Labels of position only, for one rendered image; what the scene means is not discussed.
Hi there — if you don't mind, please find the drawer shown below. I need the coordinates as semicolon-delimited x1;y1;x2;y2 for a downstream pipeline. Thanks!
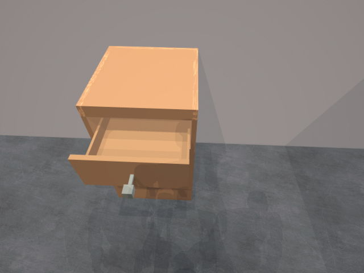
68;117;191;189

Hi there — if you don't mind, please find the handle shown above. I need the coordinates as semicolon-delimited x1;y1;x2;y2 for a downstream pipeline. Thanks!
122;175;135;198

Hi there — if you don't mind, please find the cabinet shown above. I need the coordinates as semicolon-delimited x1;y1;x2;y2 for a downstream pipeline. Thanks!
76;46;198;200

